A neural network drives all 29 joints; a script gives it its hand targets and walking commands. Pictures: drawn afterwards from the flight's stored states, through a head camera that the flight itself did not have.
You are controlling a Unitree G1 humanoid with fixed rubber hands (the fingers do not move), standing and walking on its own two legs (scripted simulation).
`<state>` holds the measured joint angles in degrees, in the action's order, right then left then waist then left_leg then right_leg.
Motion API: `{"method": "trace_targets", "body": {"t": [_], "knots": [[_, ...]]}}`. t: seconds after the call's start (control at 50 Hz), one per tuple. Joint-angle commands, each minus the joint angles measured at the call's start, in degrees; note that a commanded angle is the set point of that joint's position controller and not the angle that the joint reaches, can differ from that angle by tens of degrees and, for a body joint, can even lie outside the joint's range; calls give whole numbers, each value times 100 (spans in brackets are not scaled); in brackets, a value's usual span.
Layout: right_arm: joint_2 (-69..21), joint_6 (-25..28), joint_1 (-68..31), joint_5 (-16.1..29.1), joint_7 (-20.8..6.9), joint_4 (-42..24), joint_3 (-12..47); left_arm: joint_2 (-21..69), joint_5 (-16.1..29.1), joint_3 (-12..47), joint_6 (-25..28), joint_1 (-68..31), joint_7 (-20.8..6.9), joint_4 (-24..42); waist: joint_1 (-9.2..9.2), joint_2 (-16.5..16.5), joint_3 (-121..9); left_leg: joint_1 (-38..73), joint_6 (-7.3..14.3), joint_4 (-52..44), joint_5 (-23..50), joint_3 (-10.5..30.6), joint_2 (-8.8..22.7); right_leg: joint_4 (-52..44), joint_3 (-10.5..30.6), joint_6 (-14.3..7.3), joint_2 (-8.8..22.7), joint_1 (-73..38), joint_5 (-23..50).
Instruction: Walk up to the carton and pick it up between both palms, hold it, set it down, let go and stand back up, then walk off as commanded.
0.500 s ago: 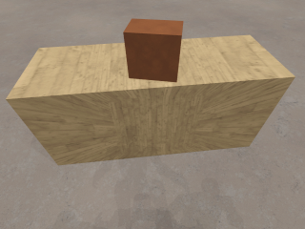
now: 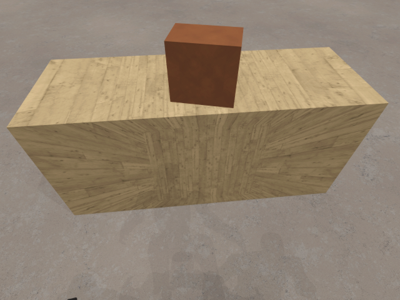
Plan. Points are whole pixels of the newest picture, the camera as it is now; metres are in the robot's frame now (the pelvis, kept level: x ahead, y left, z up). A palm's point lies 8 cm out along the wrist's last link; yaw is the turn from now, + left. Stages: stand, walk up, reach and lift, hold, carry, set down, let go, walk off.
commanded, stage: stand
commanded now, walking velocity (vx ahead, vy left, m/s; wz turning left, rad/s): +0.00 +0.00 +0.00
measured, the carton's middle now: (205, 66) +0.94 +0.03 +0.01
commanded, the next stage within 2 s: none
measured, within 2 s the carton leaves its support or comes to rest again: neither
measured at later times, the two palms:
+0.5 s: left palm out of the picture +0.10 +0.31 -0.11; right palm out of the picture +0.08 -0.30 -0.11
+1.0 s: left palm out of the picture +0.09 +0.32 -0.11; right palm out of the picture +0.08 -0.30 -0.12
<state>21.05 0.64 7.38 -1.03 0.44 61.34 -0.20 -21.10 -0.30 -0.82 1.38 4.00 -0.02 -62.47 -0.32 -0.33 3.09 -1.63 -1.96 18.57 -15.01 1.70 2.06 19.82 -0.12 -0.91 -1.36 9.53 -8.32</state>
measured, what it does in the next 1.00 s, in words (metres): stands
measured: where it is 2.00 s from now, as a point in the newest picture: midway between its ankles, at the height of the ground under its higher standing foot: outside the picture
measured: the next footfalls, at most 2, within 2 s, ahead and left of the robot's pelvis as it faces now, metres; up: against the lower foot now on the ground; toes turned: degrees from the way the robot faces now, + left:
none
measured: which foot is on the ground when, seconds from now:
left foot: down 0.00-1.00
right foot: down 0.00-1.00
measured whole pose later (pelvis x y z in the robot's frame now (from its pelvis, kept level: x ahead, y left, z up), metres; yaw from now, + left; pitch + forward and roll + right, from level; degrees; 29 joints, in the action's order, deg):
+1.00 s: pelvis +0.00 +0.01 +0.00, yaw +0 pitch -3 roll +0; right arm 21.1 0.4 6.6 -0.8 0.4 61.4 -0.6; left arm -21.5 -0.4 -1.1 1.1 4.2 0.1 -62.9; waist 0.0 -0.8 3.1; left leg -0.9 -1.5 18.2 -14.7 1.1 1.6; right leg 19.9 0.1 -0.3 -0.6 9.1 -8.2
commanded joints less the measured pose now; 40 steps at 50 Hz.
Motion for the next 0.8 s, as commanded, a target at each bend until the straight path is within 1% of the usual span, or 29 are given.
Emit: {"method": "trace_targets", "body": {"t": [0.0,0.02,0.06,0.08,0.12,0.14,0.16,0.2,0.22,0.24,0.3,0.32,0.34,0.36,0.4,0.42,0.46,0.48,0.5,0.56,0.58,0.6,0.62,0.64,0.66,0.68,0.7,0.72,0.78], "knots": [[1166,91,-264,-25,42,-323,-215,-1170,-28,-168,24,-256,20,220,61,-238,-469,-406,242,-446,1170,243,512,-109,665,-45,858,-594,1278],[1250,114,-207,-25,41,-357,-277,-970,5,-194,56,-314,36,315,-12,-351,-564,-630,263,-425,1111,258,505,-80,688,-73,841,-748,1194],[1195,68,-296,20,14,-230,-225,-1192,-50,-238,-24,-395,45,294,67,-192,-361,-532,179,-379,1153,299,533,-90,573,-85,785,-545,1409],[1191,83,-355,33,22,-305,-250,-1078,7,-184,-31,-285,44,243,18,161,-381,-553,244,-488,899,340,565,-80,606,-60,795,-553,1201],[1246,69,-79,5,8,-135,-244,-1239,16,-216,42,-226,40,273,37,213,-468,-483,252,-446,1032,346,523,-134,624,-53,768,-580,1020],[1343,58,-186,25,2,-157,-271,-1020,-18,-122,21,-155,25,293,-3,-87,-534,-200,244,-408,1084,251,540,-136,554,-21,791,-512,1125],[1303,52,-291,-9,3,-295,-306,-1102,4,-166,17,-284,59,195,84,-62,-685,-280,278,-379,1082,302,525,-139,658,-36,871,-642,1189],[1064,43,-172,22,12,-278,-250,-1282,-15,-254,56,-294,60,231,36,317,-482,-430,278,-371,1293,281,510,-184,598,-21,777,-738,1374],[1129,52,-334,7,2,-271,-204,-1242,12,-183,58,-232,47,247,95,30,-545,-301,261,-329,1210,257,531,-175,655,-30,858,-665,1647],[1158,70,-185,16,23,-236,-267,-1317,-30,-218,59,-129,35,216,1,-135,-439,-440,325,-418,1385,318,555,-117,633,-92,908,-753,1617],[1028,51,-243,2,48,-230,-230,-1280,-20,-234,48,-310,61,293,60,221,-225,-470,316,-428,1156,265,489,-266,628,-46,791,-569,1372],[1121,52,-157,0,33,-212,-223,-1219,-49,-258,40,-226,78,178,65,198,-571,-268,297,-390,1325,201,557,-227,586,-40,803,-738,1258],[1307,58,-292,13,34,-231,-283,-985,-13,-148,36,-291,46,340,4,-152,-394,-516,234,-274,1135,213,505,-246,630,-39,852,-742,1367],[1122,60,-321,7,40,-265,-261,-1177,-19,-196,12,-249,52,296,-23,97,-137,-520,316,-363,831,280,538,-201,763,-98,887,-463,1414],[1205,4,-156,-35,20,-262,-259,-1246,8,-216,34,-165,39,187,4,-140,-441,-415,271,-414,690,134,491,-392,773,-2,896,-611,560],[1081,-20,-164,37,1,-248,-226,-1136,15,-215,66,-220,65,233,-27,-157,-213,-532,299,-356,624,220,499,-442,773,-18,869,-386,581],[1044,68,-144,-2,4,-296,-226,-1209,-49,-206,80,-330,68,203,125,181,-335,-474,357,-500,761,283,599,-259,710,-50,840,-554,1053],[1140,83,-145,46,0,-350,-193,-1143,32,-180,82,-241,43,244,-2,214,-252,-506,309,-394,990,317,604,-301,677,-39,827,-512,1193],[1195,78,-128,-6,-3,-288,-277,-1220,21,-181,49,-235,47,256,91,114,-469,-402,282,-411,1141,346,576,-201,672,-82,817,-624,1258],[1216,56,-195,-8,13,-281,-273,-1260,15,-178,88,-131,63,219,-9,-327,-302,-450,254,-390,1254,274,526,-157,672,-72,821,-657,1269],[1167,46,-111,1,38,-255,-251,-1271,38,-192,66,-190,46,222,-53,-180,-345,-435,290,-415,1467,270,560,-156,720,-83,861,-626,1545],[1240,65,-69,69,57,-238,-237,-1180,-46,-188,55,-220,53,260,62,221,-494,-362,310,-435,1438,323,606,-28,558,-90,800,-649,1536],[1268,71,-193,62,35,-263,-265,-1163,16,-125,73,-71,36,216,-8,-178,-340,-439,278,-339,1439,252,582,-169,684,-91,808,-657,1706],[1114,74,-287,21,50,-327,-228,-1183,19,-152,76,-32,34,197,-45,97,-525,-361,293,-405,1265,303,591,-37,601,-49,852,-713,1392],[1196,75,-315,33,19,-319,-233,-1140,31,-142,68,-161,43,218,51,122,-438,-341,321,-464,1259,353,611,-43,638,-53,854,-618,1590],[1158,74,-330,-4,40,-336,-289,-1239,9,-188,39,-138,65,249,50,-92,-494,-289,332,-419,1205,248,574,-101,676,-120,848,-623,1524],[1161,53,-111,56,8,-223,-234,-1243,-26,-176,42,-248,56,253,51,45,-373,-430,249,-611,1271,328,525,-57,561,-28,783,-691,1313],[1112,67,-273,41,25,-243,-215,-1274,-33,-187,31,-124,40,255,-8,-137,-461,-372,317,-406,1179,324,576,-92,716,-107,868,-656,1360],[1134,46,-110,55,6,-200,-227,-1367,-37,-205,33,-209,73,183,64,39,-298,-395,286,-497,1272,225,503,-94,604,-46,797,-624,1339]]}}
